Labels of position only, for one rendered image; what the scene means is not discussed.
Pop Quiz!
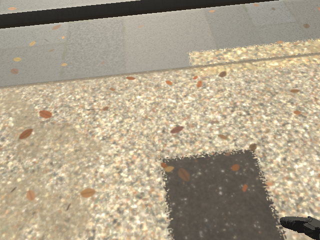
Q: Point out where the robot right hand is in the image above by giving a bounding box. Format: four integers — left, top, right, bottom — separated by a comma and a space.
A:
280, 216, 320, 240

